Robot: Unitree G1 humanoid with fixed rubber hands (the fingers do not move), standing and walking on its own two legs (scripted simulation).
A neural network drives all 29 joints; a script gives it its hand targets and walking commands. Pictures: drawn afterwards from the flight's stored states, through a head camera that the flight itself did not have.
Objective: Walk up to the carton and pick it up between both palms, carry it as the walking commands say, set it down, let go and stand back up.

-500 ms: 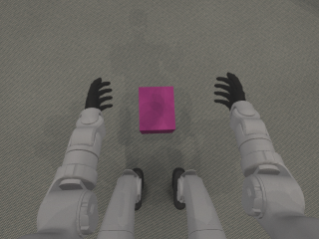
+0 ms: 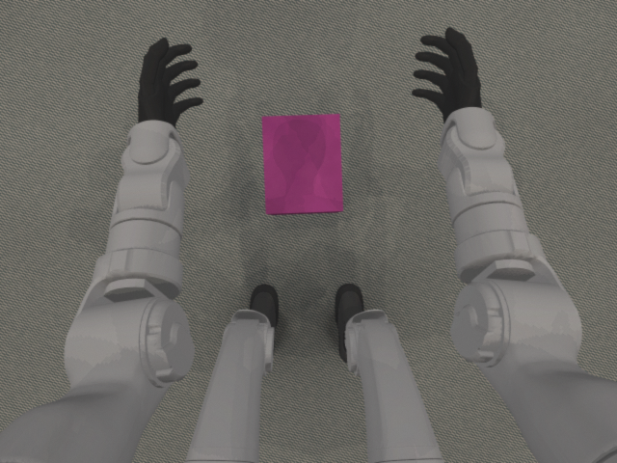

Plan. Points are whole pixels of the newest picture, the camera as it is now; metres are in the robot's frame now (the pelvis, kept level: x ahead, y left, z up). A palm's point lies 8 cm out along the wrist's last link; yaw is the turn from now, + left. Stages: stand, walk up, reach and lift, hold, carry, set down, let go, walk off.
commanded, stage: reach and lift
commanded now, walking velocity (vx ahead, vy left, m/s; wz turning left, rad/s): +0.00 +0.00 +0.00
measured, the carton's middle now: (302, 169) +0.48 +0.02 -0.58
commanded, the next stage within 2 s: none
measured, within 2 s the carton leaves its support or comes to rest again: neither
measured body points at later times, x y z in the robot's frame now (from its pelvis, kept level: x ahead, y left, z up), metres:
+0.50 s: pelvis -0.03 +0.00 -0.14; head +0.31 +0.00 +0.15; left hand +0.49 +0.18 -0.29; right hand +0.51 -0.17 -0.29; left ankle +0.05 +0.12 -0.63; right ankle +0.06 -0.11 -0.63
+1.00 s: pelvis -0.05 +0.00 -0.25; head +0.32 +0.00 +0.00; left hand +0.49 +0.17 -0.43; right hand +0.51 -0.16 -0.43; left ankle +0.05 +0.12 -0.63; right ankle +0.06 -0.11 -0.63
